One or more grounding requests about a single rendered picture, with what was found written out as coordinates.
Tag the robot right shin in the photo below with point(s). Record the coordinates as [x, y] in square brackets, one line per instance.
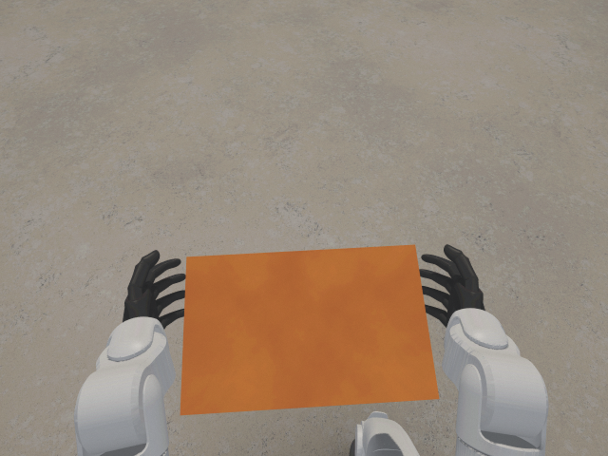
[378, 414]

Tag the right robot forearm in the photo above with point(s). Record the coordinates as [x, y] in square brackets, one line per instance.
[503, 401]

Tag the left robot forearm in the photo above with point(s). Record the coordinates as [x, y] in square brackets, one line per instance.
[119, 409]

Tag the left robot hand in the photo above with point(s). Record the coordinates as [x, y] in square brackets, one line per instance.
[142, 291]

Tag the right robot thigh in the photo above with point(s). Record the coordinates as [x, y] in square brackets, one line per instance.
[382, 437]

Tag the right robot hand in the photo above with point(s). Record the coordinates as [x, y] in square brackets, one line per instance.
[463, 285]

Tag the carton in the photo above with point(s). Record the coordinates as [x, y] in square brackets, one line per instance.
[303, 329]

